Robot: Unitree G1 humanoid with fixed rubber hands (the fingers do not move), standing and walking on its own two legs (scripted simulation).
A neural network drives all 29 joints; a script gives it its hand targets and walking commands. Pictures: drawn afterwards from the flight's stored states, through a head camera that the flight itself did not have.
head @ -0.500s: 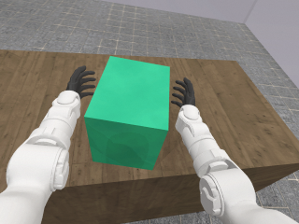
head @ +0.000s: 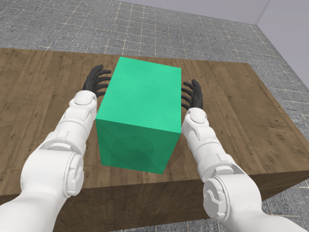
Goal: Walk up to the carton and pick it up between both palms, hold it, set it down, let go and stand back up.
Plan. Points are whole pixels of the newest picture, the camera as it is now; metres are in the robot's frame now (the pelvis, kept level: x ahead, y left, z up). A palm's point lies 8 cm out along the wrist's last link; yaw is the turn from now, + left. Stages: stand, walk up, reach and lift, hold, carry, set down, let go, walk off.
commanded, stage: reach and lift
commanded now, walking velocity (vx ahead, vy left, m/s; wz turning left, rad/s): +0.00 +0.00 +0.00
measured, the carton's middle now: (141, 116) +0.44 +0.00 +0.04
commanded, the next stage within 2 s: none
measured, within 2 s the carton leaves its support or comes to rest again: leaves its support in 1.96 s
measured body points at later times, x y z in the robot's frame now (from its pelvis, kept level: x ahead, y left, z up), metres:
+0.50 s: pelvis +0.02 +0.00 +0.01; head +0.03 +0.05 +0.46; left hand +0.46 +0.14 +0.11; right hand +0.41 -0.14 +0.12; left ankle +0.05 +0.09 -0.74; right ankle -0.01 -0.14 -0.74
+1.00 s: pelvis +0.03 -0.01 +0.01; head +0.04 +0.03 +0.46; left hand +0.46 +0.14 +0.12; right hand +0.42 -0.14 +0.11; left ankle +0.05 +0.09 -0.74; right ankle -0.01 -0.14 -0.74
